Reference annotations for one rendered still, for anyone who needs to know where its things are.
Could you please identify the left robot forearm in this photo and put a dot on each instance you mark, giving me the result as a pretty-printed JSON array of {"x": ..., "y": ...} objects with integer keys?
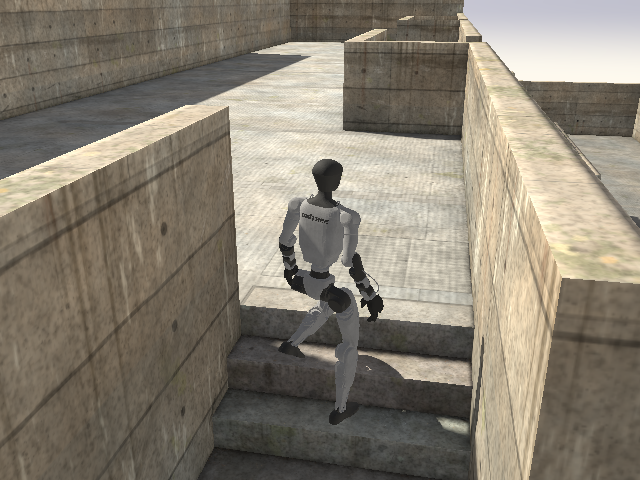
[{"x": 288, "y": 256}]

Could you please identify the robot right hand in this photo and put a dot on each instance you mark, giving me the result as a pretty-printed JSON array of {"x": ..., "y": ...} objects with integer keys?
[{"x": 374, "y": 306}]

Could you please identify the robot right shin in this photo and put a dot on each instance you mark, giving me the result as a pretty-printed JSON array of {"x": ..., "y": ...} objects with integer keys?
[{"x": 344, "y": 374}]

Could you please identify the robot left hand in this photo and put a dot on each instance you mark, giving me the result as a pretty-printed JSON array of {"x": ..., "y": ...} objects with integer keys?
[{"x": 289, "y": 273}]

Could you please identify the robot left upper arm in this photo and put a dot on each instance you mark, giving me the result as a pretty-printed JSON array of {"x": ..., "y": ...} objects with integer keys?
[{"x": 291, "y": 221}]

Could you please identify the robot right thigh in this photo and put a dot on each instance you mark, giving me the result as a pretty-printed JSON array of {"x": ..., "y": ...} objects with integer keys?
[{"x": 342, "y": 301}]

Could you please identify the right robot forearm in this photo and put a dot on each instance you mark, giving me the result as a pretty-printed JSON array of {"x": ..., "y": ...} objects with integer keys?
[{"x": 360, "y": 278}]

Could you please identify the robot right upper arm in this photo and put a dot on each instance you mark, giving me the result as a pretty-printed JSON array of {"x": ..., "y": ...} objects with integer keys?
[{"x": 350, "y": 220}]

